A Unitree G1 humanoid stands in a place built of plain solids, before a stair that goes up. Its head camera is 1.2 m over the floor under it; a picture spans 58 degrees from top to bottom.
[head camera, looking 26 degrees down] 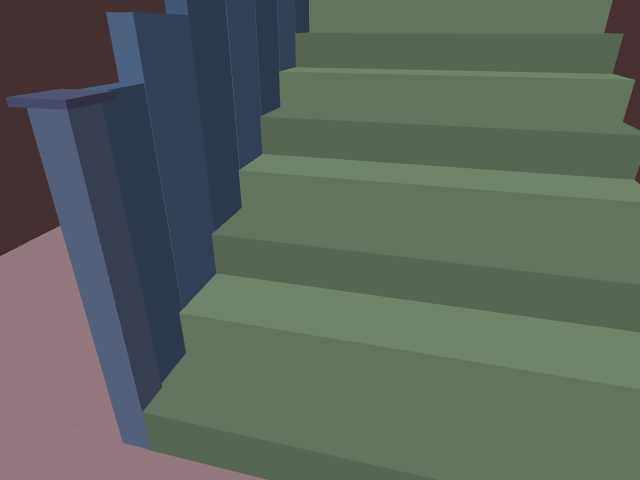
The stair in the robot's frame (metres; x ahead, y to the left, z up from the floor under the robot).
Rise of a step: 0.17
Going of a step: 0.27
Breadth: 1.54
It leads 15 degrees to the right of straight ahead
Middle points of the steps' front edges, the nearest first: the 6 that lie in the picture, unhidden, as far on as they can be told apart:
1.01 -0.27 0.34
1.28 -0.34 0.51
1.54 -0.41 0.68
1.80 -0.48 0.84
2.07 -0.54 1.01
2.33 -0.61 1.18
